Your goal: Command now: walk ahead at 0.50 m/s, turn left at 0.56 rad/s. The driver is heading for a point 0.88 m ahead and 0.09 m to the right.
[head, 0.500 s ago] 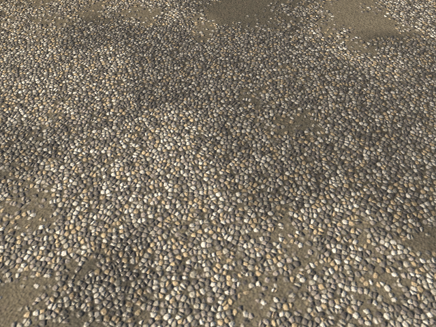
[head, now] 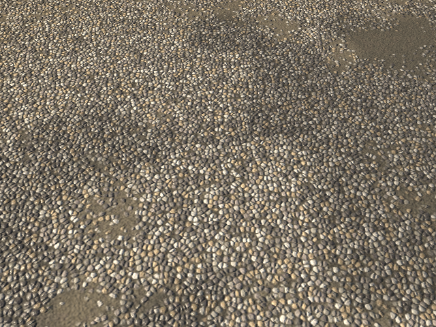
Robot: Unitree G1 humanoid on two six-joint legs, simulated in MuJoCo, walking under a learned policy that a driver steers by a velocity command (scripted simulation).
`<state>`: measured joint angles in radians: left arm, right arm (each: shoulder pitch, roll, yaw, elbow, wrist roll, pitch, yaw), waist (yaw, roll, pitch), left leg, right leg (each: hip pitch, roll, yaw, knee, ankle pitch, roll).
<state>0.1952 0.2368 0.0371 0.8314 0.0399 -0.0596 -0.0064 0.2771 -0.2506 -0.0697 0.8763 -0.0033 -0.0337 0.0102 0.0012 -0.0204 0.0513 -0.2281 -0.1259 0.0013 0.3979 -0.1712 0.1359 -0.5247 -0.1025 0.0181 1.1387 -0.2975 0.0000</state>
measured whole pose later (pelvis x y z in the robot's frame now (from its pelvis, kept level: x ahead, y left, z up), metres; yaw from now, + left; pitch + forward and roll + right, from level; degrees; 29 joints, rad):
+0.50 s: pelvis +0.29 -0.04 -0.01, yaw +5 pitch +0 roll +0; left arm 0.22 0.26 0.05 0.82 0.01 -0.05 -0.02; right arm 0.34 -0.27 -0.04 0.86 -0.04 -0.07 0.00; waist -0.02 0.03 0.05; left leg -0.30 -0.06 -0.03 1.15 -0.35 0.07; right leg -0.33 0.09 -0.03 0.49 -0.16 -0.10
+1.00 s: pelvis +0.55 +0.00 -0.01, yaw -12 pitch +1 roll +0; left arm 0.40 0.29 0.07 0.84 0.01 -0.03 0.00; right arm 0.09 -0.26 -0.01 0.70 -0.04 -0.07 -0.01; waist 0.07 -0.02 0.03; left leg -0.37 -0.02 0.02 0.53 -0.18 0.04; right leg -0.27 0.10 0.11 1.01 -0.44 -0.08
